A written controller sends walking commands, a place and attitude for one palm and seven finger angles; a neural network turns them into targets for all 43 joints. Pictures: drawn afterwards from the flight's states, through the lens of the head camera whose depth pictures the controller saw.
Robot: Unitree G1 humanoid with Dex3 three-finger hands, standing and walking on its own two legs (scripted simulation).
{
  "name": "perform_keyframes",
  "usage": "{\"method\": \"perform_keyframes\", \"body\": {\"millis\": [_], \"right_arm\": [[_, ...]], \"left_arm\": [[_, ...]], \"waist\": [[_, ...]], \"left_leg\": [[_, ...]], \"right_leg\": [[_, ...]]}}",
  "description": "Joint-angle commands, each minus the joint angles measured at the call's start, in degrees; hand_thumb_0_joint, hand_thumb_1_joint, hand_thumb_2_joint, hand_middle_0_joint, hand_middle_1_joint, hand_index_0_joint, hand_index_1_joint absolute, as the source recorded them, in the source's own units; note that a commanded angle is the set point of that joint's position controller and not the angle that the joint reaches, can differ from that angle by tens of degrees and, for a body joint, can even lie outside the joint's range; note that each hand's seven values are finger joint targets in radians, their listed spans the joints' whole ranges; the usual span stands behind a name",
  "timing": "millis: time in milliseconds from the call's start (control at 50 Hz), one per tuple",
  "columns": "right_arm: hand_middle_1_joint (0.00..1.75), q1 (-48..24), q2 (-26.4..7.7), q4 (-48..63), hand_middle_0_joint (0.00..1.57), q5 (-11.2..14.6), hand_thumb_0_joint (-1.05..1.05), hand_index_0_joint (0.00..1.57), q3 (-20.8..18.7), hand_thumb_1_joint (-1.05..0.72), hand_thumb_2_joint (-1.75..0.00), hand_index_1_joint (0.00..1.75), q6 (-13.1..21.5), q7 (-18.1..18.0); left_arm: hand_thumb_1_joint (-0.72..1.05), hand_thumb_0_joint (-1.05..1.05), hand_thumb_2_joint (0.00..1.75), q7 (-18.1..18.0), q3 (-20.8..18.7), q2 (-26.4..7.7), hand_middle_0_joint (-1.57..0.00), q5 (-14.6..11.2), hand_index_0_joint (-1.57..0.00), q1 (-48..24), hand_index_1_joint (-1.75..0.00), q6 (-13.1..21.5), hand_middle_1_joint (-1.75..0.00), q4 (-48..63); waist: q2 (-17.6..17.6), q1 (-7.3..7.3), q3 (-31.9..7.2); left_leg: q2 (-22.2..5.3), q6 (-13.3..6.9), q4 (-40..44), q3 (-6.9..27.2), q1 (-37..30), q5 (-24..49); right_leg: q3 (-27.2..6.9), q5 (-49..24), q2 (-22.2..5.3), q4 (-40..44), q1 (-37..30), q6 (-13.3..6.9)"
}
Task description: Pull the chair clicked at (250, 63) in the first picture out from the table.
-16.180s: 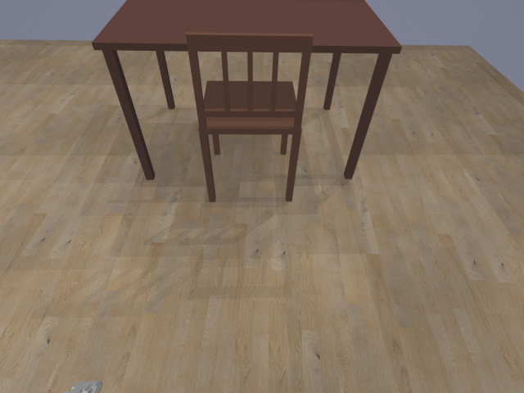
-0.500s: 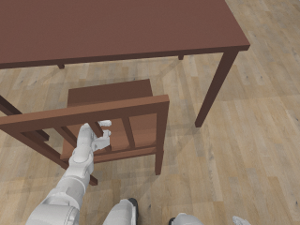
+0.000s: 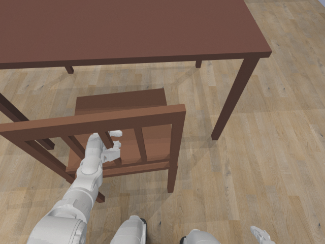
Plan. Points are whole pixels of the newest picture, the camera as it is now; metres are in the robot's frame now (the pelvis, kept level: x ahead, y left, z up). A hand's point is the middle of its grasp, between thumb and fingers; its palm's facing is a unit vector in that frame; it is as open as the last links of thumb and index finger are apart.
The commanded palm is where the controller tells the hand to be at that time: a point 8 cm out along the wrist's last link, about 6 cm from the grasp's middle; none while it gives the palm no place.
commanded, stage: step backward, pulling the chair out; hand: left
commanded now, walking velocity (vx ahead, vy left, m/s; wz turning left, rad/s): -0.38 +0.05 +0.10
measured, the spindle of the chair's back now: (111, 148) +0.38 +0.16 -0.09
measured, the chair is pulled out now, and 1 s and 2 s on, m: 0.17 0.24 0.33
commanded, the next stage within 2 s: none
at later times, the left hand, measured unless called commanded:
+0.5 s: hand (114, 156) +0.34 +0.14 -0.06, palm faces -0.01 -0.98 -0.19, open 5.2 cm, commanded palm +0.33 +0.19 -0.05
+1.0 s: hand (111, 170) +0.30 +0.14 -0.06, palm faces +0.03 -0.98 -0.18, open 5.2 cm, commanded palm +0.29 +0.20 -0.05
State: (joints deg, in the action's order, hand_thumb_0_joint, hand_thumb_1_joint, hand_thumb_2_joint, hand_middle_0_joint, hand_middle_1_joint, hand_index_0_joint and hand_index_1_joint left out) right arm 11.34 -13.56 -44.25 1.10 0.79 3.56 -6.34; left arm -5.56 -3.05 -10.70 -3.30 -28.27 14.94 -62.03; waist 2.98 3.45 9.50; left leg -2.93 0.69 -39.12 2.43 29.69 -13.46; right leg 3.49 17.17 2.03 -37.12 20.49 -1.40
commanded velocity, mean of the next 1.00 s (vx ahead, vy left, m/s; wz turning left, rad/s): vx -0.38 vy -0.02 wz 0.08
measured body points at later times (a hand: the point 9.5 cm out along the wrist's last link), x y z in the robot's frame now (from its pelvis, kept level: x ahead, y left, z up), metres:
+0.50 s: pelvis -0.02 +0.01 +0.00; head +0.06 +0.01 +0.44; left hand +0.34 +0.19 -0.04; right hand +0.06 -0.25 -0.13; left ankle +0.04 +0.14 -0.72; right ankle +0.03 -0.11 -0.72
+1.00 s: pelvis -0.07 +0.01 +0.00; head +0.02 +0.01 +0.44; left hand +0.29 +0.20 -0.04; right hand +0.03 -0.27 -0.13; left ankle -0.05 +0.15 -0.72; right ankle +0.01 -0.12 -0.72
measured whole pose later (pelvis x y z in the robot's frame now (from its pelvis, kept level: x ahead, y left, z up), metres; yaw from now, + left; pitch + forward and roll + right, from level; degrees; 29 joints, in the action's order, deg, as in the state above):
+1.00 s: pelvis -0.07 +0.01 +0.00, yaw +5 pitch +2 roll -1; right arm 11.4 -16.2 -44.1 0.9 0.3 1.3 -6.5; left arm -5.4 -1.8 -9.7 -1.8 -30.2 10.9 -57.9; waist 1.4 5.3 10.0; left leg -1.8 1.5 -39.1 4.2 22.9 -16.8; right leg 5.1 12.4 -2.2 -36.1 25.2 0.3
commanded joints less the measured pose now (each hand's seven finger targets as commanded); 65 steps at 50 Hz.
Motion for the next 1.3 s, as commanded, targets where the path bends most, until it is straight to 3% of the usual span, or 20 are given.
{"method": "perform_keyframes", "body": {"millis": [0,80,240,300,360,380,440,480,540,620,740,800,860,920,980,1040,1120,1200,1240,1280], "right_arm": [[0.3,1.31,-9.23,4.04,0.2,0.24,0.0,0.2,-3.03,-0.9,-0.9,0.3,1.58,-2.02],[0.3,2.16,-9.28,4.21,0.2,0.44,0.0,0.2,-3.21,-0.9,-0.9,0.3,0.57,-1.57],[0.3,2.41,-8.49,6.37,0.2,0.03,0.0,0.2,-3.62,-0.9,-0.9,0.3,0.65,-0.85],[0.3,2.72,-8.62,7.35,0.2,0.29,0.0,0.2,-3.98,-0.9,-0.9,0.3,0.84,-0.83],[0.3,1.63,-7.35,7.45,0.2,0.63,0.0,0.2,-3.56,-0.9,-0.9,0.3,0.5,-0.67],[0.3,0.33,-7.59,7.2,0.2,0.41,0.0,0.2,-3.27,-0.9,-0.9,0.3,0.39,-0.76],[0.3,0.62,-8.0,5.94,0.2,-0.21,0.0,0.2,-2.31,-0.9,-0.9,0.3,0.54,-1.37],[0.3,1.57,-9.61,5.88,0.2,-0.17,0.0,0.2,-3.07,-0.9,-0.9,0.3,0.36,-1.74],[0.3,1.25,-8.65,6.45,0.2,-0.78,0.0,0.2,-2.94,-0.9,-0.9,0.3,-0.69,-0.82],[0.3,4.51,-8.26,5.68,0.2,-0.98,0.0,0.2,-3.56,-0.9,-0.9,0.3,-0.3,0.01],[0.3,3.0,-7.91,7.86,0.2,-0.05,0.0,0.2,-3.99,-0.9,-0.9,0.3,-0.7,0.15],[0.3,2.79,-7.36,7.76,0.2,0.86,0.0,0.2,-4.01,-0.9,-0.9,0.3,-0.31,-0.21],[0.3,-0.62,-7.07,7.18,0.2,-0.22,0.0,0.2,-2.48,-0.9,-0.9,0.3,-0.09,-0.38],[0.3,1.28,-8.13,5.25,0.2,-0.08,0.0,0.2,-2.03,-0.9,-0.9,0.3,-0.2,-1.08],[0.3,2.67,-10.23,6.33,0.2,0.17,0.0,0.2,-3.64,-0.9,-0.9,0.3,-1.19,-1.52],[0.3,1.86,-8.27,6.79,0.2,-0.68,0.0,0.2,-3.16,-0.9,-0.9,0.3,-2.07,-0.87],[0.3,5.23,-8.47,5.84,0.2,-0.69,0.0,0.2,-4.23,-0.9,-0.9,0.3,-1.49,-0.01],[0.3,5.03,-8.53,6.09,0.2,0.39,0.0,0.2,-4.86,-0.9,-0.9,0.3,-1.59,-0.65],[0.3,3.74,-7.63,6.02,0.2,0.5,0.0,0.2,-4.26,-0.9,-0.9,0.3,-1.27,-0.71],[0.3,2.18,-7.79,5.94,0.2,0.41,0.0,0.2,-3.75,-0.9,-0.9,0.3,-1.0,-0.88]], "left_arm": [[0.9,0.0,0.9,-1.24,-1.22,-13.45,-0.5,1.92,-0.5,-18.93,-1.45,2.14,-1.45,9.54],[0.9,0.0,0.9,-0.13,1.27,-9.4,-0.5,1.79,-0.5,-21.43,-1.45,2.99,-1.45,11.56],[0.9,0.0,0.9,0.41,1.08,-9.39,-0.5,1.97,-0.5,-18.02,-1.45,2.69,-1.45,13.02],[0.9,0.0,0.9,0.27,-0.33,-11.69,-0.5,1.9,-0.5,-16.51,-1.45,2.84,-1.45,14.15],[0.9,0.0,0.9,-0.54,-0.4,-13.2,-0.5,2.02,-0.5,-17.16,-1.45,2.98,-1.45,14.59],[0.9,0.0,0.9,-0.78,-0.33,-12.86,-0.5,2.17,-0.5,-17.58,-1.45,2.69,-1.45,14.2],[0.9,0.0,0.9,-0.68,-0.2,-11.43,-0.5,2.15,-0.5,-17.08,-1.45,1.53,-1.45,13.92],[0.9,0.0,0.9,-0.45,0.14,-10.38,-0.5,1.8,-0.5,-17.89,-1.45,1.54,-1.45,14.06],[0.9,0.0,0.9,0.4,2.47,-7.51,-0.5,2.05,-0.5,-21.2,-1.45,1.93,-1.45,15.7],[0.9,0.0,0.9,0.71,2.09,-7.24,-0.5,2.75,-0.5,-19.03,-1.45,1.9,-1.45,15.14],[0.9,0.0,0.9,0.76,-0.51,-10.88,-0.5,2.42,-0.5,-17.11,-1.45,2.13,-1.45,16.29],[0.9,0.0,0.9,-0.32,-2.52,-15.28,-0.5,1.92,-0.5,-16.15,-1.45,2.33,-1.45,16.11],[0.9,0.0,0.9,-0.66,-2.33,-13.2,-0.5,2.25,-0.5,-16.96,-1.45,0.5,-1.45,15.04],[0.9,0.0,0.9,-0.55,-1.82,-11.8,-0.5,1.62,-0.5,-17.2,-1.45,-1.06,-1.45,13.49],[0.9,0.0,0.9,0.24,1.44,-7.62,-0.5,0.95,-0.5,-19.83,-1.45,-0.83,-1.45,15.27],[0.9,0.0,0.9,0.94,3.02,-6.24,-0.5,1.83,-0.5,-24.11,-1.45,0.16,-1.45,17.09],[0.9,0.0,0.9,0.93,2.25,-6.76,-0.5,2.77,-0.5,-22.42,-1.45,1.34,-1.45,15.97],[0.9,0.0,0.9,0.27,-0.82,-11.78,-0.5,2.58,-0.5,-19.64,-1.45,1.88,-1.45,13.58],[0.9,0.0,0.9,-0.08,-1.26,-13.0,-0.5,2.5,-0.5,-19.45,-1.45,1.89,-1.45,12.52],[0.9,0.0,0.9,-0.3,-1.59,-12.86,-0.5,2.57,-0.5,-18.64,-1.45,1.33,-1.45,10.73]], "waist": [[-5.68,-0.67,-22.58],[1.05,-1.23,-26.32],[6.27,-0.98,-26.72],[2.42,-0.79,-26.7],[-7.08,-0.42,-24.96],[-6.99,-1.02,-24.29],[-7.8,-0.65,-23.32],[-4.76,-0.94,-22.91],[8.85,-1.41,-25.04],[5.51,-0.67,-29.26],[4.4,-0.74,-28.3],[-8.26,-0.48,-27.61],[-7.35,-2.11,-25.61],[-9.03,-1.44,-23.97],[-2.45,-1.58,-25.0],[9.64,-1.36,-25.64],[5.04,-0.57,-29.05],[-2.38,-0.2,-30.66],[-6.78,-0.67,-29.58],[-9.74,-1.6,-27.47]], "left_leg": [[-4.15,-1.16,4.7,5.64,-10.5,11.87],[-9.62,-5.58,9.63,11.57,-13.61,20.93],[-10.31,-6.04,11.19,12.08,-9.52,10.93],[-7.67,-4.36,7.69,9.5,-6.55,4.52],[-0.44,0.02,-5.77,1.96,-8.21,-6.67],[0.54,0.69,-10.67,1.91,-9.5,-8.47],[-1.09,0.25,-0.51,4.14,-10.39,-4.02],[-7.04,-3.16,10.3,9.93,-10.82,15.75],[-13.35,-7.89,13.84,17.5,-11.81,20.59],[-12.97,-7.59,7.41,14.99,-20.13,36.34],[-9.07,-4.33,6.49,10.01,-5.24,11.92],[0.84,0.73,-9.27,1.77,-7.33,-8.92],[0.93,0.88,-17.02,4.79,-4.42,-15.18],[-0.6,0.76,0.74,4.07,-8.09,-9.33],[-9.38,-4.21,11.48,10.22,-13.4,19.56],[-12.8,-6.56,12.58,11.65,-11.55,24.84],[-11.46,-5.07,5.77,9.56,-18.14,35.65],[-5.07,-0.33,1.4,3.01,-10.56,11.94],[-0.37,1.13,-4.33,0.38,-10.11,-6.95],[0.89,0.98,-8.73,1.48,-9.24,-13.36]], "right_leg": [[-9.03,-25.16,-13.25,7.11,-9.03,-0.4],[-6.3,-11.89,-6.13,2.32,-7.87,1.7],[-6.64,-2.72,-5.12,3.42,-9.46,0.23],[-10.48,-1.75,-8.17,7.61,-11.03,-0.95],[-18.95,2.26,-19.83,17.52,-5.49,-5.0],[-17.88,-1.47,-21.52,17.9,-3.57,-6.36],[-9.61,-19.32,-17.34,10.34,-7.43,-3.64],[-5.63,-17.63,-9.03,4.91,-8.94,0.96],[-4.69,-0.2,-4.38,-3.52,-6.21,1.14],[-5.07,-5.79,-3.8,2.23,-6.11,1.07],[-8.9,-9.03,-7.75,4.61,-14.34,-0.84],[-20.38,-4.93,-20.88,17.19,-7.59,-6.16],[-15.89,-19.84,-23.12,14.06,-10.38,-7.62],[-9.68,-29.07,-19.18,8.73,-13.17,-3.91],[-4.48,-17.8,-8.06,3.51,-10.15,2.49],[-3.48,-5.28,-5.91,-3.45,-9.15,1.92],[-4.43,-16.56,-5.58,3.24,-9.81,1.18],[-10.32,-26.3,-12.84,7.32,-14.3,-1.77],[-14.28,-19.9,-18.51,13.9,-10.77,-3.32],[-14.25,-11.93,-20.83,16.66,-8.01,-4.46]]}}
